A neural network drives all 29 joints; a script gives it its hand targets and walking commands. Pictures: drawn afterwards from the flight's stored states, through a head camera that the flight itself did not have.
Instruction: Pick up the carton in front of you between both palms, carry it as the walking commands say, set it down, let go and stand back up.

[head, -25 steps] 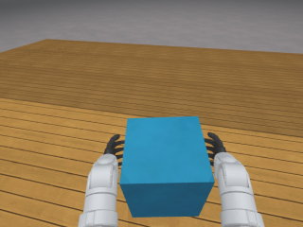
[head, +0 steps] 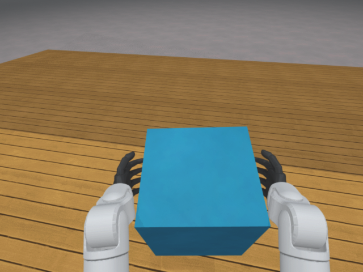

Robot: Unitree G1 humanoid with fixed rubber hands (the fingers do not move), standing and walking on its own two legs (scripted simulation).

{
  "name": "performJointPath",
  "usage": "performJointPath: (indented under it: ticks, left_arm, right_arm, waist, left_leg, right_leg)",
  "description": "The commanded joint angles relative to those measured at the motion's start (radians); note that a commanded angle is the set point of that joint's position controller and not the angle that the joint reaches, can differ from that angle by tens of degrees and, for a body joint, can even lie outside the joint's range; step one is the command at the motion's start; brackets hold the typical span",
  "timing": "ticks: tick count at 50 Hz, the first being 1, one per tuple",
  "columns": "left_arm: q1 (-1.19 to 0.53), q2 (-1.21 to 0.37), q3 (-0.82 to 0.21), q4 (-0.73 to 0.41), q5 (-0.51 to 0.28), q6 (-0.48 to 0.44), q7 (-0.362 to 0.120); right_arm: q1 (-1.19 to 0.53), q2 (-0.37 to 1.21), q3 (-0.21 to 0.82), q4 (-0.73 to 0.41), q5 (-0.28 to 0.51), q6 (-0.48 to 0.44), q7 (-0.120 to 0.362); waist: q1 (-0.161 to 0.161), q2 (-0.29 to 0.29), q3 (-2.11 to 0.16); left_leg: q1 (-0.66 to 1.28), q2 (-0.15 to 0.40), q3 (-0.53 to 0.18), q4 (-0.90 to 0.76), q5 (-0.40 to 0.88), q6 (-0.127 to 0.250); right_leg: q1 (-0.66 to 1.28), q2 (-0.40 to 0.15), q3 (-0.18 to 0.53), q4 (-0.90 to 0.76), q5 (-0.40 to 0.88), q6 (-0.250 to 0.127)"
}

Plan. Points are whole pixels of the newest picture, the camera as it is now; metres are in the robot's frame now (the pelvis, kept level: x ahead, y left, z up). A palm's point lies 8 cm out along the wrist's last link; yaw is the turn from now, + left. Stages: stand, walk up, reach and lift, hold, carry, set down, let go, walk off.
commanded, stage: carry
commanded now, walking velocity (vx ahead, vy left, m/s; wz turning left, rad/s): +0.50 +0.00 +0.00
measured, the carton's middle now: (197, 196) +0.28 +0.00 +0.04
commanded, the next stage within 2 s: none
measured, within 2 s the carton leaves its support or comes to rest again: neither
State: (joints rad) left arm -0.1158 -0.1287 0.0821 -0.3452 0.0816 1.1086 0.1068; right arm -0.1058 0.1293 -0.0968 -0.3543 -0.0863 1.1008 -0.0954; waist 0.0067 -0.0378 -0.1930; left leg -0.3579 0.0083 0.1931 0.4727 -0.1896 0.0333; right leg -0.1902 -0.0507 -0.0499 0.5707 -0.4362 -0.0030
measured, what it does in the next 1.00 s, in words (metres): walks ahead: right foot, then left foot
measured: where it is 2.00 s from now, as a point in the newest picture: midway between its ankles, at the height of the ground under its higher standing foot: (190, 141)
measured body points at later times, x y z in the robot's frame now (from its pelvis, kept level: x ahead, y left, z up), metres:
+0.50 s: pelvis +0.28 -0.04 +0.01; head +0.26 -0.03 +0.46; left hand +0.50 +0.13 +0.07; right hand +0.53 -0.17 +0.08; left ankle +0.27 +0.08 -0.68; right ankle +0.25 -0.11 -0.73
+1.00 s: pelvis +0.63 +0.00 +0.01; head +0.62 +0.00 +0.46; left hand +0.87 +0.13 +0.09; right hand +0.85 -0.17 +0.09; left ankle +0.51 +0.08 -0.73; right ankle +0.73 -0.13 -0.70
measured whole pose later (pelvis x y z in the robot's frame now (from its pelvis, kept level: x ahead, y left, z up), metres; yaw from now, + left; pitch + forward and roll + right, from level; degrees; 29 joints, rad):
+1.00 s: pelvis +0.63 +0.00 +0.01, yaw -2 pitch +5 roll -1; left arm 0.12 -0.14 0.03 -0.57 0.00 1.10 0.15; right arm 0.09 0.14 -0.03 -0.56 0.00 1.11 -0.15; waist -0.05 0.02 -0.12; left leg -0.04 0.05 0.24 0.29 -0.34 0.00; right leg -0.57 -0.08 -0.17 0.61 -0.16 -0.01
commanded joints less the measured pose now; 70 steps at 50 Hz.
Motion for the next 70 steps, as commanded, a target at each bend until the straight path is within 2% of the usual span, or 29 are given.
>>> performJointPath:
  ticks: [1, 3, 8, 11, 12, 13, 14, 15, 16, 18, 23, 27, 30, 31, 32, 33, 34, 35, 37, 43, 50, 51, 52, 53, 54, 57, 61, 64, 70]
  left_arm:
    - [-0.306, -0.785, -0.555, -0.215, -0.281, 0.052, 0.0]
    - [-0.301, -0.766, -0.544, -0.229, -0.282, 0.04, 0.021]
    - [-0.153, -0.686, -0.45, -0.174, -0.2, 0.005, 0.088]
    - [-0.113, -0.656, -0.448, -0.165, -0.19, 0.001, 0.1]
    - [-0.116, -0.645, -0.453, -0.165, -0.191, 0.001, 0.101]
    - [-0.119, -0.631, -0.464, -0.172, -0.194, -0.001, 0.102]
    - [-0.124, -0.629, -0.476, -0.177, -0.205, -0.005, 0.099]
    - [-0.147, -0.642, -0.494, -0.194, -0.223, -0.008, 0.094]
    - [-0.149, -0.676, -0.51, -0.199, -0.24, -0.014, 0.085]
    - [-0.185, -0.727, -0.574, -0.233, -0.262, -0.022, 0.06]
    - [-0.25, -0.74, -0.695, -0.308, -0.305, -0.035, -0.005]
    - [-0.191, -0.652, -0.667, -0.269, -0.296, -0.021, -0.01]
    - [-0.116, -0.612, -0.619, -0.253, -0.261, 0.004, 0.012]
    - [-0.101, -0.589, -0.6, -0.247, -0.248, 0.014, 0.022]
    - [-0.098, -0.575, -0.583, -0.253, -0.237, 0.024, 0.032]
    - [-0.098, -0.566, -0.575, -0.273, -0.239, 0.032, 0.04]
    - [-0.102, -0.573, -0.57, -0.264, -0.237, 0.035, 0.045]
    - [-0.131, -0.603, -0.559, -0.272, -0.241, 0.029, 0.045]
    - [-0.126, -0.671, -0.559, -0.254, -0.234, 0.008, 0.038]
    - [-0.073, -0.753, -0.577, -0.269, -0.187, -0.043, 0.031]
    - [-0.068, -0.617, -0.596, -0.308, -0.228, -0.001, 0.043]
    - [-0.062, -0.6, -0.589, -0.292, -0.229, 0.008, 0.046]
    - [-0.045, -0.583, -0.578, -0.277, -0.226, 0.016, 0.051]
    - [-0.065, -0.559, -0.574, -0.278, -0.232, 0.019, 0.055]
    - [-0.098, -0.573, -0.576, -0.284, -0.251, 0.021, 0.053]
    - [-0.211, -0.688, -0.614, -0.301, -0.3, 0.006, 0.025]
    - [-0.352, -0.692, -0.619, -0.251, -0.294, -0.035, 0.015]
    - [-0.391, -0.595, -0.538, -0.138, -0.252, -0.056, 0.037]
    - [-0.565, -0.551, -0.434, 0.055, -0.201, -0.09, 0.106]
  right_arm:
    - [-0.299, 0.755, 0.539, -0.237, 0.246, 0.058, -0.024]
    - [-0.32, 0.747, 0.542, -0.251, 0.249, 0.049, -0.047]
    - [-0.255, 0.64, 0.545, -0.258, 0.254, 0.031, -0.079]
    - [-0.215, 0.6, 0.548, -0.25, 0.253, 0.026, -0.086]
    - [-0.215, 0.588, 0.547, -0.251, 0.251, 0.026, -0.087]
    - [-0.206, 0.585, 0.545, -0.254, 0.251, 0.027, -0.086]
    - [-0.213, 0.582, 0.545, -0.246, 0.254, 0.029, -0.085]
    - [-0.206, 0.592, 0.544, -0.227, 0.258, 0.028, -0.081]
    - [-0.193, 0.617, 0.554, -0.231, 0.268, 0.023, -0.072]
    - [-0.136, 0.652, 0.541, -0.2, 0.246, 0.007, -0.051]
    - [-0.1, 0.687, 0.537, -0.183, 0.187, -0.027, -0.01]
    - [-0.135, 0.61, 0.559, -0.251, 0.189, -0.018, -0.02]
    - [-0.08, 0.563, 0.567, -0.256, 0.21, 0.009, -0.03]
    - [-0.069, 0.55, 0.561, -0.25, 0.213, 0.018, -0.035]
    - [-0.059, 0.524, 0.552, -0.244, 0.21, 0.025, -0.041]
    - [-0.049, 0.513, 0.547, -0.242, 0.217, 0.028, -0.046]
    - [-0.068, 0.541, 0.549, -0.252, 0.232, 0.032, -0.048]
    - [-0.105, 0.578, 0.551, -0.266, 0.251, 0.03, -0.046]
    - [-0.155, 0.655, 0.6, -0.3, 0.279, 0.017, -0.028]
    - [-0.176, 0.681, 0.668, -0.337, 0.311, -0.014, 0.021]
    - [-0.079, 0.546, 0.593, -0.317, 0.247, 0.019, -0.022]
    - [-0.06, 0.52, 0.578, -0.307, 0.23, 0.028, -0.032]
    - [-0.064, 0.492, 0.563, -0.307, 0.218, 0.038, -0.04]
    - [-0.075, 0.488, 0.554, -0.314, 0.215, 0.047, -0.045]
    - [-0.093, 0.492, 0.562, -0.312, 0.226, 0.051, -0.047]
    - [-0.149, 0.592, 0.552, -0.286, 0.225, 0.028, -0.034]
    - [-0.254, 0.648, 0.523, -0.176, 0.179, -0.017, -0.036]
    - [-0.341, 0.585, 0.483, -0.104, 0.148, -0.04, -0.067]
    - [-0.609, 0.509, 0.404, 0.031, 0.16, -0.074, -0.108]
  waist:
    - [-0.038, 0.097, -0.093]
    - [-0.031, 0.081, -0.068]
    - [-0.022, 0.125, -0.052]
    - [-0.002, 0.063, -0.091]
    - [0.016, -0.012, -0.111]
    - [0.023, -0.181, -0.13]
    - [0.03, -0.257, -0.114]
    - [0.027, -0.153, -0.07]
    - [0.025, -0.067, -0.071]
    - [0.02, 0.029, -0.086]
    - [0.011, -0.036, -0.047]
    - [0.019, -0.111, 0.018]
    - [-0.001, -0.059, -0.016]
    - [-0.019, -0.02, -0.058]
    - [-0.041, 0.137, -0.083]
    - [-0.041, 0.371, -0.124]
    - [-0.039, 0.298, -0.115]
    - [-0.044, 0.223, -0.106]
    - [-0.041, 0.074, -0.094]
    - [-0.03, 0.151, -0.056]
    - [-0.007, 0.16, -0.01]
    - [0.004, 0.14, -0.053]
    - [0.033, 0.042, -0.111]
    - [0.031, -0.21, -0.144]
    - [0.026, -0.25, -0.141]
    - [0.022, 0.006, -0.101]
    - [0.022, -0.063, -0.062]
    - [0.054, -0.076, -0.021]
    - [0.048, -0.119, 0.044]
  left_leg:
    - [0.479, 0.412, -0.529, -0.271, -0.093, 0.182]
    - [0.344, 0.349, -0.394, -0.314, -0.217, 0.136]
    - [0.196, 0.25, -0.127, -0.264, -0.151, 0.071]
    - [0.053, 0.178, -0.018, -0.061, -0.082, 0.014]
    - [-0.064, 0.136, 0.022, 0.122, -0.062, -0.02]
    - [-0.238, 0.049, 0.015, 0.369, -0.186, -0.047]
    - [-0.4, 0.017, -0.037, 0.523, -0.388, -0.033]
    - [-0.452, 0.07, -0.125, 0.637, -0.386, -0.021]
    - [-0.458, 0.091, -0.128, 0.673, -0.346, -0.023]
    - [-0.401, 0.114, -0.136, 0.577, -0.263, -0.025]
    - [-0.153, 0.084, -0.057, 0.2, -0.066, -0.02]
    - [-0.084, 0.053, 0.035, 0.056, 0.063, -0.02]
    - [0.131, 0.01, 0.074, 0.006, 0.024, -0.005]
    - [0.286, 0.046, 0.033, 0.007, -0.021, 0.022]
    - [0.429, 0.206, -0.246, -0.083, -0.156, 0.09]
    - [0.562, 0.385, -0.65, -0.221, -0.142, 0.197]
    - [0.598, 0.423, -0.681, -0.218, 0.039, 0.237]
    - [0.575, 0.427, -0.621, -0.212, 0.181, 0.24]
    - [0.476, 0.387, -0.461, -0.212, 0.235, 0.162]
    - [0.374, 0.279, -0.152, -0.289, 0.149, 0.09]
    - [0.308, 0.199, 0.046, -0.037, 0.455, 0.019]
    - [0.236, 0.167, 0.067, 0.099, 0.475, -0.004]
    - [0.059, 0.116, 0.08, 0.334, 0.334, -0.031]
    - [-0.184, 0.006, 0.047, 0.647, 0.02, -0.061]
    - [-0.341, -0.019, -0.079, 0.808, -0.289, -0.035]
    - [-0.336, 0.111, -0.184, 0.821, -0.214, -0.004]
    - [-0.262, 0.105, -0.117, 0.53, -0.089, -0.011]
    - [-0.29, 0.097, -0.084, 0.363, 0.042, -0.006]
    - [-0.204, 0.057, -0.003, 0.152, 0.116, 0.005]
  right_leg:
    - [-0.628, -0.059, 0.002, 0.349, -0.053, -0.011]
    - [-0.501, -0.048, -0.033, 0.209, -0.014, -0.007]
    - [-0.198, 0.014, -0.183, -0.076, 0.3, -0.001]
    - [0.094, 0.002, -0.189, -0.093, 0.259, -0.02]
    - [0.218, -0.09, -0.035, -0.128, 0.115, -0.065]
    - [0.311, -0.258, 0.314, -0.283, -0.147, -0.146]
    - [0.373, -0.382, 0.511, -0.379, -0.166, -0.221]
    - [0.347, -0.406, 0.517, -0.387, -0.042, -0.236]
    - [0.332, -0.402, 0.466, -0.363, 0.15, -0.234]
    - [0.271, -0.373, 0.329, -0.369, 0.209, -0.186]
    - [0.057, -0.239, 0.006, -0.424, 0.126, -0.111]
    - [0.066, -0.226, -0.065, -0.383, 0.169, -0.098]
    - [0.028, -0.159, -0.152, -0.164, 0.355, -0.056]
    - [-0.049, -0.129, -0.196, -0.015, 0.425, -0.029]
    - [-0.237, -0.061, -0.223, 0.242, 0.342, 0.013]
    - [-0.474, 0.051, -0.171, 0.503, 0.024, 0.05]
    - [-0.581, 0.018, -0.042, 0.63, -0.087, 0.027]
    - [-0.626, -0.019, -0.017, 0.672, -0.072, 0.003]
    - [-0.584, -0.067, 0.0, 0.583, -0.005, -0.002]
    - [-0.401, -0.035, -0.096, 0.131, 0.208, -0.007]
    - [-0.089, 0.066, -0.258, -0.09, 0.337, -0.031]
    - [0.057, 0.061, -0.234, -0.076, 0.288, -0.053]
    - [0.245, -0.047, -0.048, -0.12, 0.161, -0.098]
    - [0.362, -0.276, 0.402, -0.274, 0.045, -0.201]
    - [0.415, -0.368, 0.569, -0.347, 0.188, -0.271]
    - [0.258, -0.352, 0.353, -0.313, 0.356, -0.206]
    - [0.09, -0.246, 0.086, -0.378, 0.184, -0.139]
    - [0.129, -0.204, -0.002, -0.386, 0.17, -0.14]
    - [0.108, -0.198, -0.068, -0.347, 0.292, -0.157]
